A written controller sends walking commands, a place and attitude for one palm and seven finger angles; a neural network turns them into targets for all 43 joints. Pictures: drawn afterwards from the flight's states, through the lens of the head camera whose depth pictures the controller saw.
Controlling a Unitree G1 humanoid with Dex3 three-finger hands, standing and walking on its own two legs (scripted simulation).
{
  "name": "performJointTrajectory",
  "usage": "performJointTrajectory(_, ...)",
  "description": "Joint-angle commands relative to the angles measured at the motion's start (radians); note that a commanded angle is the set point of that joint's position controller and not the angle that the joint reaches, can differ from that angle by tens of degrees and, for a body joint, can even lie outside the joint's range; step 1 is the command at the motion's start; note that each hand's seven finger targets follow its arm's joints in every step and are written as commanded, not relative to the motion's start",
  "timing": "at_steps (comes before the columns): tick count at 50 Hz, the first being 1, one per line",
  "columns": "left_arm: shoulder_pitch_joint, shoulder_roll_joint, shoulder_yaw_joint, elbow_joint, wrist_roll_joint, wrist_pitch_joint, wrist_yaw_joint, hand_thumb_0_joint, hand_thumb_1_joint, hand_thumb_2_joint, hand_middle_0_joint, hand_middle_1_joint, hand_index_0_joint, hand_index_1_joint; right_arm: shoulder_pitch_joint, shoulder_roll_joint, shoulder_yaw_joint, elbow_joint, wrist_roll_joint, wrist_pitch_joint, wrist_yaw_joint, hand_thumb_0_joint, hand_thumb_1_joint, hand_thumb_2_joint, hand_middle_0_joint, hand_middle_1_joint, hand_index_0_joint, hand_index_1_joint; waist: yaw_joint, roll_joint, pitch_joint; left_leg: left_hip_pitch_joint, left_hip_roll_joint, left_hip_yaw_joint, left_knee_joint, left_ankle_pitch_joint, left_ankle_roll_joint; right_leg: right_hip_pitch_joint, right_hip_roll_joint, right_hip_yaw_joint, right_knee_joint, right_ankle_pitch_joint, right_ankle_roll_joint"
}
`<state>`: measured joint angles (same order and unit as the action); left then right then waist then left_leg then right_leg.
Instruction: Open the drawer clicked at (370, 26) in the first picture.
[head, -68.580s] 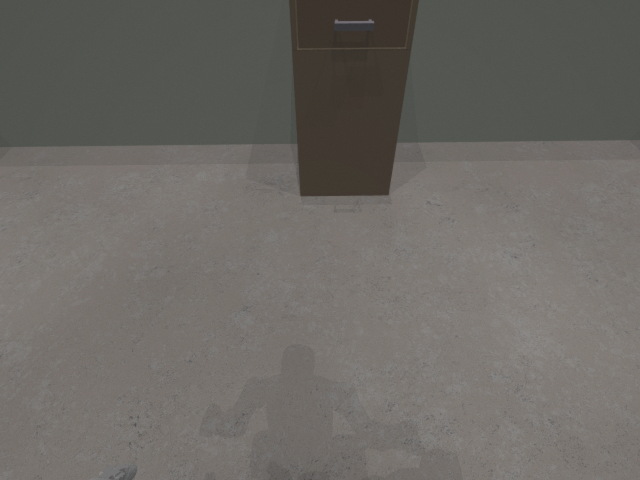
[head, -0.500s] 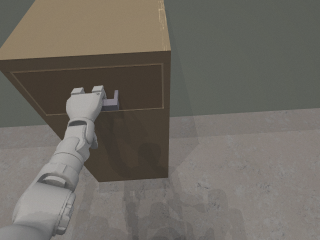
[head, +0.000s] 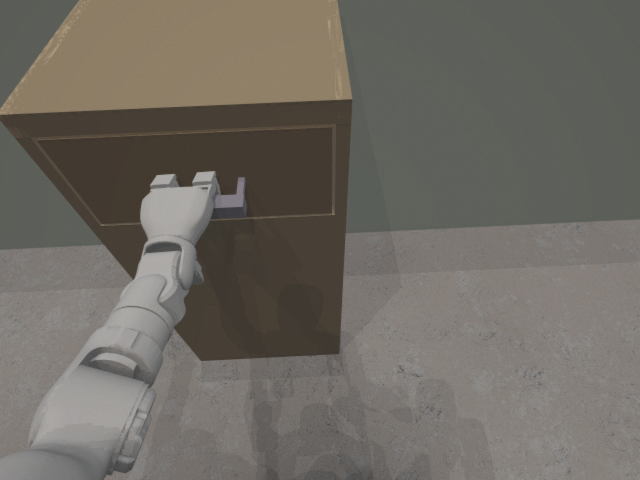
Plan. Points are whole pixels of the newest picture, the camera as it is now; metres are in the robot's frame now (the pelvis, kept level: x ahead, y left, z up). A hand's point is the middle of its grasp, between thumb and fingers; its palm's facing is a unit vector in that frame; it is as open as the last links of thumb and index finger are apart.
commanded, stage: close the thumb around the handle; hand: left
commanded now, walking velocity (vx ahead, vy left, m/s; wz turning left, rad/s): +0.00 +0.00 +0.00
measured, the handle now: (200, 196) +0.50 +0.18 +0.05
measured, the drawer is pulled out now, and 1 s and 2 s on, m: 0.00 0.02 0.15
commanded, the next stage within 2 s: pull the drawer open in 0.48 s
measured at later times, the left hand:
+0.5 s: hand (190, 234) +0.44 +0.19 +0.03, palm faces -0.01 +0.00 -1.00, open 5.8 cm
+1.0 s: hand (189, 246) +0.42 +0.19 +0.02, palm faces +0.01 -0.05 -1.00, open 5.7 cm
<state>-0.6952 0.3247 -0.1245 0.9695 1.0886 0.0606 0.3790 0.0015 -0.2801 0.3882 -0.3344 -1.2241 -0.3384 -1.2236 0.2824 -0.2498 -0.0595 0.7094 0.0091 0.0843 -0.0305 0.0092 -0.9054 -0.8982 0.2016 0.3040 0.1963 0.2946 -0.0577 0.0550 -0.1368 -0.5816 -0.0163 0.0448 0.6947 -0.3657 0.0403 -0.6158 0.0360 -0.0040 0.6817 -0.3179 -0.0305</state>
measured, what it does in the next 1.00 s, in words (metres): stands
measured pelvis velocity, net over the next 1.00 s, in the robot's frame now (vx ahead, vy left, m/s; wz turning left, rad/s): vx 0.02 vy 0.00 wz -0.03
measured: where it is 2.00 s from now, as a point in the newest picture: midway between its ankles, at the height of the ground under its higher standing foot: outside the picture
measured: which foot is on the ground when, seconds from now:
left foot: down 0.00-1.00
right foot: down 0.00-1.00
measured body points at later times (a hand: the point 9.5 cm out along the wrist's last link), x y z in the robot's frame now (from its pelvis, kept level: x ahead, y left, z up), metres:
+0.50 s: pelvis +0.00 +0.00 +0.00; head +0.06 -0.02 +0.44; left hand +0.44 +0.19 +0.08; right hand +0.06 -0.27 -0.14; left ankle -0.02 +0.09 -0.72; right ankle +0.00 -0.10 -0.72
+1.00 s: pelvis +0.02 +0.00 +0.01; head +0.07 -0.02 +0.45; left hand +0.42 +0.19 +0.08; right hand +0.11 -0.26 -0.13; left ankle -0.02 +0.09 -0.72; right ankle +0.00 -0.10 -0.72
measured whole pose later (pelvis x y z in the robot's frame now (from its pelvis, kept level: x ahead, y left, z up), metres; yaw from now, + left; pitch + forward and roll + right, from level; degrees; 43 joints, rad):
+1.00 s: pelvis +0.02 +0.00 +0.01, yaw -2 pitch +13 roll +0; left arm -0.43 0.32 -0.13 0.65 1.06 0.10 0.34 0.02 0.72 0.77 -0.30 -1.35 -0.39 -1.35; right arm 0.27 -0.25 -0.06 0.66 0.02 0.11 -0.01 0.01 -0.91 -0.90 0.20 0.30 0.20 0.29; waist -0.04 0.06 -0.15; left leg -0.49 -0.01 0.06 0.64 -0.38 0.04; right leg -0.54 0.05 0.02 0.63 -0.32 -0.03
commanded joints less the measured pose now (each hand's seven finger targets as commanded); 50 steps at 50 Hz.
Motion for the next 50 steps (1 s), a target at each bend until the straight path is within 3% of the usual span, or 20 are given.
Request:
performJointTrajectory(1,-0.432,0.243,0.082,-0.176,-0.004,0.003,0.029,0.000,0.172,0.588,-0.348,-1.272,-0.348,-1.272,0.052,-0.134,-0.040,-0.088,0.000,-0.021,-0.011,0.000,-0.900,-0.900,0.200,0.300,0.200,0.300,-0.005,-0.064,-0.363,0.155,-0.013,-0.022,-0.057,0.365,-0.001,0.235,0.008,0.008,-0.061,0.333,-0.011)
performJointTrajectory(4,-0.435,0.214,0.052,-0.160,-0.003,-0.001,0.022,0.000,0.340,0.660,-0.360,-1.290,-0.360,-1.290,0.055,-0.133,-0.037,-0.088,0.001,-0.025,-0.013,0.000,-0.900,-0.900,0.200,0.300,0.200,0.300,-0.015,-0.063,-0.320,0.145,-0.012,-0.020,-0.059,0.338,0.001,0.204,0.007,0.007,-0.067,0.309,-0.008)
performJointTrajectory(5,-0.424,0.235,0.072,-0.149,0.003,-0.003,0.022,0.000,0.396,0.684,-0.364,-1.296,-0.364,-1.296,0.060,-0.132,-0.037,-0.087,0.001,-0.026,-0.014,0.000,-0.900,-0.900,0.200,0.300,0.200,0.300,-0.010,-0.080,-0.323,0.139,-0.012,-0.021,-0.059,0.334,0.002,0.209,0.008,0.006,-0.065,0.303,-0.009)
performJointTrajectory(8,-0.425,0.245,0.082,-0.164,0.000,-0.016,0.022,0.000,0.564,0.756,-0.376,-1.314,-0.376,-1.314,0.067,-0.130,-0.038,-0.089,0.000,-0.027,-0.014,0.000,-0.900,-0.900,0.200,0.300,0.200,0.300,-0.003,-0.056,-0.349,0.147,-0.012,-0.021,-0.054,0.359,0.000,0.220,0.007,0.007,-0.055,0.326,-0.012)
performJointTrajectory(14,-0.415,0.209,0.062,-0.198,-0.004,-0.030,0.027,0.000,0.900,0.900,-0.400,-1.350,-0.400,-1.350,0.069,-0.128,-0.043,-0.090,-0.002,-0.031,-0.006,0.000,-0.900,-0.900,0.200,0.300,0.200,0.300,-0.005,-0.046,-0.361,0.161,-0.009,-0.020,-0.046,0.385,0.000,0.214,0.010,0.006,-0.053,0.346,-0.011)
performJointTrajectory(16,-0.405,0.221,0.076,-0.189,-0.001,-0.028,0.028,0.000,0.900,0.900,-0.400,-1.350,-0.400,-1.350,0.072,-0.131,-0.045,-0.089,-0.002,-0.029,-0.005,0.000,-0.900,-0.900,0.200,0.300,0.200,0.300,-0.002,-0.059,-0.366,0.160,-0.010,-0.026,-0.044,0.400,-0.002,0.219,0.012,0.003,-0.050,0.347,-0.013)
performJointTrajectory(19,-0.417,0.206,0.058,-0.177,-0.003,-0.018,0.032,0.000,0.900,0.900,-0.400,-1.350,-0.400,-1.350,0.071,-0.131,-0.043,-0.087,0.000,-0.031,-0.002,0.000,-0.900,-0.900,0.200,0.300,0.200,0.300,-0.009,-0.058,-0.322,0.144,-0.010,-0.022,-0.051,0.353,0.000,0.195,0.011,0.004,-0.060,0.314,-0.011)
performJointTrajectory(22,-0.438,0.236,0.075,-0.199,0.000,-0.017,0.034,0.000,0.900,0.900,-0.400,-1.350,-0.400,-1.350,0.073,-0.131,-0.044,-0.085,-0.001,-0.029,-0.005,0.000,-0.900,-0.900,0.200,0.300,0.200,0.300,-0.007,-0.044,-0.374,0.159,-0.012,-0.020,-0.046,0.374,0.001,0.221,0.009,0.011,-0.052,0.338,-0.011)
performJointTrajectory(25,-0.425,0.219,0.064,-0.182,-0.002,-0.009,0.034,0.000,0.900,0.900,-0.400,-1.350,-0.400,-1.350,0.067,-0.129,-0.043,-0.085,0.001,-0.027,-0.005,0.000,-0.900,-0.900,0.200,0.300,0.200,0.300,-0.009,-0.044,-0.347,0.151,-0.013,-0.019,-0.049,0.363,0.000,0.213,0.010,0.008,-0.056,0.332,-0.011)
performJointTrajectory(30,-0.406,0.218,0.067,-0.187,-0.007,-0.006,0.029,0.000,0.900,0.900,-0.400,-1.350,-0.400,-1.350,0.064,-0.128,-0.042,-0.090,0.000,-0.025,-0.006,0.000,-0.900,-0.900,0.200,0.300,0.200,0.300,-0.003,-0.068,-0.360,0.150,-0.014,-0.016,-0.052,0.371,0.002,0.239,0.008,0.009,-0.059,0.351,-0.008)
performJointTrajectory(35,-0.267,0.191,0.066,-0.224,-0.022,-0.010,0.015,0.000,0.900,0.900,-0.400,-1.350,-0.400,-1.350,0.039,-0.122,-0.040,-0.116,0.003,-0.020,-0.001,0.000,-0.900,-0.900,0.200,0.300,0.200,0.300,0.034,-0.045,-0.371,0.167,-0.014,-0.011,-0.057,0.417,-0.001,0.276,0.009,0.009,-0.057,0.392,-0.012)
performJointTrajectory(36,-0.258,0.182,0.062,-0.236,-0.024,-0.011,0.011,0.000,0.900,0.900,-0.400,-1.350,-0.400,-1.350,0.036,-0.125,-0.041,-0.118,0.003,-0.020,0.001,0.000,-0.900,-0.900,0.200,0.300,0.200,0.300,0.029,-0.061,-0.371,0.173,-0.012,-0.016,-0.056,0.432,0.000,0.277,0.011,0.006,-0.058,0.400,-0.013)
performJointTrajectory(39,-0.190,0.202,0.081,-0.272,-0.027,-0.006,0.005,0.000,0.900,0.900,-0.400,-1.350,-0.400,-1.350,0.020,-0.128,-0.040,-0.131,0.006,-0.018,0.002,0.000,-0.900,-0.900,0.200,0.300,0.200,0.300,0.045,-0.076,-0.356,0.166,-0.010,-0.009,-0.065,0.424,0.001,0.297,0.009,0.011,-0.063,0.406,-0.009)
performJointTrajectory(41,-0.118,0.198,0.088,-0.320,-0.029,-0.001,-0.001,0.000,0.900,0.900,-0.400,-1.350,-0.400,-1.350,0.011,-0.128,-0.043,-0.147,0.007,-0.015,0.004,0.000,-0.900,-0.900,0.200,0.300,0.200,0.300,0.061,-0.072,-0.381,0.185,-0.009,-0.015,-0.066,0.494,0.000,0.325,0.010,0.009,-0.059,0.449,-0.014)
performJointTrajectory(44,-0.025,0.164,0.068,-0.410,-0.037,0.013,-0.003,0.000,0.900,0.900,-0.400,-1.350,-0.400,-1.350,-0.008,-0.124,-0.044,-0.157,0.008,-0.012,0.012,0.000,-0.900,-0.900,0.200,0.300,0.200,0.300,0.066,-0.056,-0.376,0.226,-0.001,-0.012,-0.060,0.571,-0.002,0.326,0.010,0.011,-0.061,0.504,-0.009)
performJointTrajectory(48,0.074,0.162,0.073,-0.527,-0.043,0.042,-0.007,0.000,0.900,0.900,-0.400,-1.350,-0.400,-1.350,-0.033,-0.125,-0.044,-0.169,0.011,-0.008,0.022,0.000,-0.900,-0.900,0.200,0.300,0.200,0.300,0.076,-0.047,-0.357,0.263,0.008,-0.024,-0.064,0.661,-0.008,0.330,0.011,0.005,-0.059,0.531,-0.010)
performJointTrajectory(49,0.093,0.151,0.061,-0.541,-0.043,0.054,-0.009,0.000,0.900,0.900,-0.400,-1.350,-0.400,-1.350,-0.045,-0.126,-0.041,-0.172,0.011,-0.008,0.023,0.000,-0.900,-0.900,0.200,0.300,0.200,0.300,0.074,-0.055,-0.344,0.260,0.007,-0.022,-0.066,0.648,-0.008,0.332,0.011,0.006,-0.066,0.531,-0.008)
performJointTrajectory(50,-0.080,0.192,0.064,-0.541,-0.029,0.058,-0.002,0.000,0.900,0.900,-0.400,-1.350,-0.400,-1.350,-0.038,-0.135,-0.038,-0.147,0.011,-0.003,0.016,0.000,-0.900,-0.900,0.200,0.300,0.200,0.300,0.030,-0.062,-0.315,0.255,0.008,-0.028,-0.065,0.611,-0.010,0.297,0.012,0.005,-0.066,0.509,-0.006)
